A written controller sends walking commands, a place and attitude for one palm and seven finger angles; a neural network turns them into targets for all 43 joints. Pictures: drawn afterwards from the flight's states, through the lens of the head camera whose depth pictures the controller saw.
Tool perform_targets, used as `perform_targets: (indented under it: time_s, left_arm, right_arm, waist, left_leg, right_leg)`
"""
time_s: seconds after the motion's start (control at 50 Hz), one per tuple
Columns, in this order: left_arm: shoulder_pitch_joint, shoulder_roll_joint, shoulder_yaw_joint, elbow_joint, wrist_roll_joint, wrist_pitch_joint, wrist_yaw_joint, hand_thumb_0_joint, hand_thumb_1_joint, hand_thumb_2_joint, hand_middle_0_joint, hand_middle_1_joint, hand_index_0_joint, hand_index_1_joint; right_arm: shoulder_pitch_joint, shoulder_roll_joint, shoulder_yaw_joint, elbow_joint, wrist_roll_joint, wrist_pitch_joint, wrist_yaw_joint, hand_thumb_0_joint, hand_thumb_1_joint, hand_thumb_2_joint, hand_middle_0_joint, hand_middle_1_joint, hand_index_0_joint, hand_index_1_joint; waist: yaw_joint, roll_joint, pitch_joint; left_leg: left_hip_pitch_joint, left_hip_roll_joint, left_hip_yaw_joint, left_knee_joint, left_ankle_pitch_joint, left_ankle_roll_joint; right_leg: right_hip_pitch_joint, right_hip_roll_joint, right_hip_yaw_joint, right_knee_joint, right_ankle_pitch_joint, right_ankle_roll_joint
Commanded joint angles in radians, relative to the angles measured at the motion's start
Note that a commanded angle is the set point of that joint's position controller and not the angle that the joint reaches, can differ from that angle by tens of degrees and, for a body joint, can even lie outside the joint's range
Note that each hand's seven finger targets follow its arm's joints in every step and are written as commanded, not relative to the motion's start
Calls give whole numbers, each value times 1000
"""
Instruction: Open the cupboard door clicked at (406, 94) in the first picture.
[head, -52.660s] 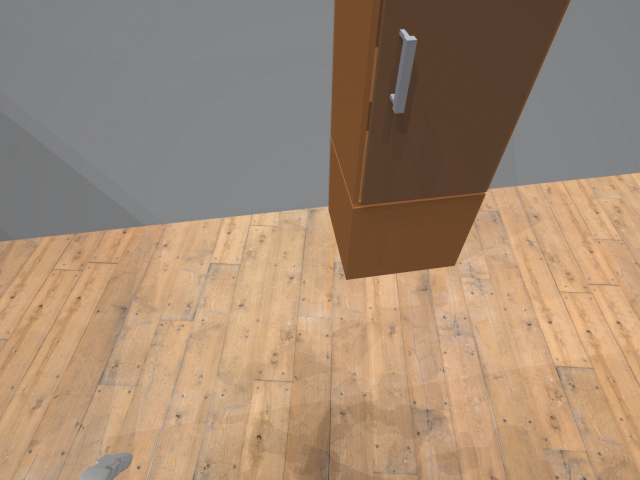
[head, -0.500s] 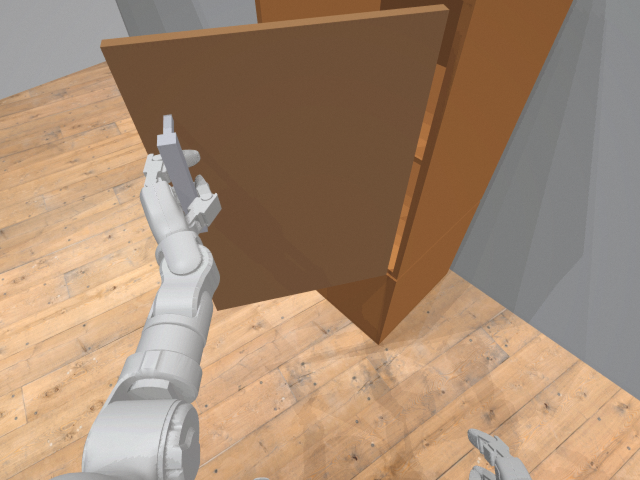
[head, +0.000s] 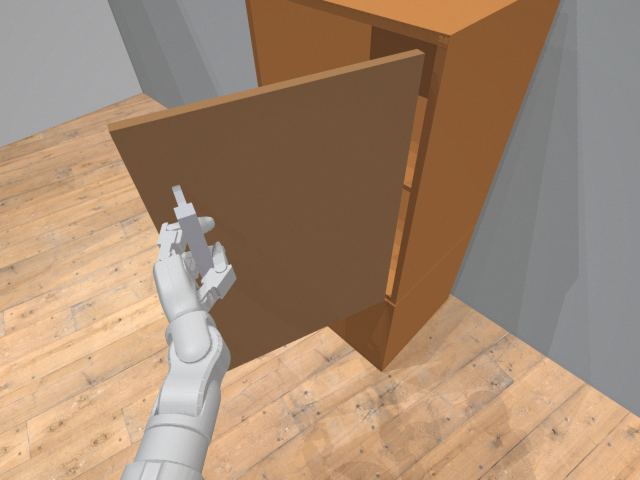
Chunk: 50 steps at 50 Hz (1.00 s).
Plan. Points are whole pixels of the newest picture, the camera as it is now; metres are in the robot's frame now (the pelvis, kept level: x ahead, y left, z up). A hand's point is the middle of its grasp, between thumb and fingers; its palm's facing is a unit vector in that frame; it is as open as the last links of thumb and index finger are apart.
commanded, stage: pull the door open along its arc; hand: left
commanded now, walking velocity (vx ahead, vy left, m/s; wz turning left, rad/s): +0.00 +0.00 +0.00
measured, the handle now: (198, 244) +0.40 +0.18 +0.09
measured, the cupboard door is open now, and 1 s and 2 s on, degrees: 71 85 86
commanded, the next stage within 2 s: open thumb and fingers to let go in 0.26 s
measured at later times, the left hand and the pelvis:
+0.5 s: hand (261, 304) +0.30 +0.08 +0.10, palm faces +0.41 -0.91 -0.02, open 6.1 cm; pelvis +0.00 +0.00 +0.00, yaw +3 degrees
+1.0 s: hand (266, 307) +0.29 +0.07 +0.10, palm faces +0.41 -0.91 +0.00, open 14.0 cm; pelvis -0.01 -0.01 +0.00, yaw +3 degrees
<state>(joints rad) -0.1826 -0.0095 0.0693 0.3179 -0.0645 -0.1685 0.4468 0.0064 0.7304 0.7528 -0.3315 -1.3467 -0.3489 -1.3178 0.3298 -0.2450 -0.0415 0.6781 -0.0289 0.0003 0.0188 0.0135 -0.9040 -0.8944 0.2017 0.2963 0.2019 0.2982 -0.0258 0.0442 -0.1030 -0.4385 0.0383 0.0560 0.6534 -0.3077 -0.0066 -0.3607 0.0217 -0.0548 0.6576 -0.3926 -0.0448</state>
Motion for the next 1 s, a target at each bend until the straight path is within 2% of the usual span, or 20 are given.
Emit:
perform_targets:
  time_s: [0.0, 0.12, 0.2, 0.24, 0.26, 0.32, 0.34, 0.38, 0.42, 0.44, 0.48, 0.52, 0.58, 0.6, 0.64, 0.66, 0.74, 0.78, 0.82, 0.98]
  left_arm:
    - [-142, -26, -115, -396, 41, -39, 25, 0, 900, 900, -400, -1350, -400, -1350]
    - [14, -123, -252, -519, 120, 43, 90, 0, 900, 900, -400, -1350, -400, -1350]
    - [64, -193, -337, -590, 167, 92, 129, 0, 900, 900, -400, -1350, -400, -1350]
    - [128, -233, -379, -617, 161, 120, 125, 0, 900, 900, -400, -1350, -400, -1350]
    - [140, -240, -383, -626, 147, 134, 122, 0, 900, 900, -400, -1350, -400, -1350]
    - [17, -190, -337, -590, 129, 159, 134, 0, 900, 900, -400, -1350, -400, -1350]
    - [-84, -152, -298, -574, 125, 159, 145, 0, 900, 900, -400, -1350, -400, -1350]
    - [-84, -172, -307, -549, 135, 165, 153, 0, 760, 840, -390, -1335, -390, -1335]
    - [-36, -164, -300, -556, 145, 168, 153, 0, 620, 780, -380, -1320, -380, -1320]
    - [-4, -182, -314, -550, 147, 172, 147, 0, 550, 750, -375, -1313, -375, -1313]
    - [-11, -204, -338, -567, 144, 171, 137, 0, 410, 690, -365, -1298, -365, -1298]
    - [36, -209, -345, -552, 139, 168, 123, 0, 270, 630, -355, -1283, -355, -1283]
    - [22, -197, -342, -570, 130, 154, 115, 0, 60, 540, -340, -1260, -340, -1260]
    - [-11, -189, -342, -578, 132, 149, 117, 0, -10, 510, -335, -1253, -335, -1253]
    - [-9, -176, -330, -573, 133, 141, 120, 0, -150, 450, -325, -1237, -325, -1237]
    - [-36, -165, -325, -570, 136, 135, 126, 0, -220, 420, -320, -1230, -320, -1230]
    - [-40, -143, -295, -554, 138, 117, 137, 0, -500, 300, -300, -1200, -300, -1200]
    - [-43, -150, -304, -550, 141, 108, 135, 0, -500, 300, -300, -1200, -300, -1200]
    - [-48, -140, -295, -517, 142, 106, 134, 0, -500, 300, -283, -1100, -283, -1100]
    - [-126, -164, -307, -461, 146, 98, 140, 0, -500, 300, -217, -700, -217, -700]
  right_arm:
    - [-165, -72, -12, -198, -2, -49, -6, 0, -900, -900, 200, 300, 200, 300]
    - [-223, -43, 2, -233, -14, -17, -7, 0, -900, -900, 200, 300, 200, 300]
    - [-263, -24, 11, -250, -17, 9, 0, 0, -900, -900, 200, 300, 200, 300]
    - [-280, -15, 18, -255, -12, 21, 8, 0, -900, -900, 200, 300, 200, 300]
    - [-290, -14, 22, -259, -10, 28, 10, 0, -900, -900, 200, 300, 200, 300]
    - [-311, -13, 35, -238, -11, 51, -5, 0, -900, -900, 200, 300, 200, 300]
    - [-325, -15, 40, -227, -12, 58, -14, 0, -900, -900, 200, 300, 200, 300]
    - [-333, -9, 43, -226, -17, 64, -19, 0, -900, -900, 200, 300, 200, 300]
    - [-325, -7, 39, -230, -21, 69, -18, 0, -900, -900, 200, 300, 200, 300]
    - [-318, -4, 38, -235, -21, 73, -17, 0, -900, -900, 200, 300, 200, 300]
    - [-306, -7, 34, -243, -20, 72, -15, 0, -900, -900, 200, 300, 200, 300]
    - [-299, -8, 31, -246, -16, 71, -15, 0, -900, -900, 200, 300, 200, 300]
    - [-299, -13, 30, -248, -15, 64, -20, 0, -900, -900, 200, 300, 200, 300]
    - [-299, -15, 31, -245, -15, 60, -22, 0, -900, -900, 200, 300, 200, 300]
    - [-304, -15, 31, -244, -16, 54, -25, 0, -900, -900, 200, 300, 200, 300]
    - [-304, -15, 32, -238, -17, 50, -28, 0, -900, -900, 200, 300, 200, 300]
    - [-303, -14, 28, -230, -21, 37, -32, 0, -900, -900, 200, 300, 200, 300]
    - [-301, -13, 27, -228, -21, 36, -33, 0, -900, -900, 200, 300, 200, 300]
    - [-296, -15, 27, -223, -21, 31, -34, 0, -900, -900, 200, 300, 200, 300]
    - [-310, -14, 28, -218, -20, 32, -37, 0, -900, -900, 200, 300, 200, 300]
  waist:
    - [37, -89, -178]
    - [34, -108, -120]
    - [28, -98, -125]
    - [32, -73, -126]
    - [35, -82, -128]
    - [23, -97, -73]
    - [13, -94, -61]
    - [23, -83, -82]
    - [39, -71, -134]
    - [48, -74, -167]
    - [36, -111, -182]
    - [39, -135, -163]
    - [33, -154, -152]
    - [26, -144, -145]
    - [35, -131, -130]
    - [27, -141, -125]
    - [41, -131, -136]
    - [38, -123, -138]
    - [36, -147, -115]
    - [28, -135, -81]
  left_leg:
    - [189, -30, -15, -46, 269, 33]
    - [228, -23, -31, -38, 270, 31]
    - [249, -21, -44, -24, 284, 27]
    - [262, -16, -50, -22, 304, 25]
    - [260, -17, -52, -19, 306, 24]
    - [237, -26, -61, -19, 257, 22]
    - [228, -32, -62, -18, 228, 23]
    - [227, -35, -66, -11, 230, 24]
    - [232, -35, -66, -7, 270, 22]
    - [232, -36, -63, -8, 290, 20]
    - [231, -33, -64, -3, 307, 21]
    - [223, -30, -66, -7, 302, 21]
    - [212, -34, -66, -5, 275, 24]
    - [213, -34, -66, -5, 265, 25]
    - [205, -37, -65, -5, 238, 25]
    - [202, -40, -67, 0, 229, 27]
    - [196, -45, -62, -1, 204, 26]
    - [196, -48, -60, 0, 203, 26]
    - [187, -47, -63, -3, 186, 27]
    - [211, -48, -61, -17, 159, 30]
  right_leg:
    - [77, -19, 22, -111, 427, 37]
    - [63, -27, 12, -126, 387, 27]
    - [59, -30, 5, -116, 394, 19]
    - [67, -28, -5, -109, 417, 14]
    - [74, -26, -9, -105, 431, 14]
    - [53, -30, 2, -127, 395, 18]
    - [34, -36, 9, -134, 363, 22]
    - [34, -37, 13, -126, 353, 19]
    - [64, -37, 13, -105, 409, 14]
    - [83, -39, 11, -89, 447, 15]
    - [91, -41, 10, -81, 494, 23]
    - [96, -39, 9, -88, 492, 23]
    - [91, -45, 18, -98, 480, 31]
    - [79, -48, 23, -102, 471, 33]
    - [70, -50, 30, -115, 418, 31]
    - [63, -53, 36, -121, 406, 33]
    - [66, -62, 53, -139, 361, 35]
    - [68, -63, 58, -142, 357, 34]
    - [61, -65, 60, -158, 329, 37]
    - [28, -59, 56, -186, 229, 29]
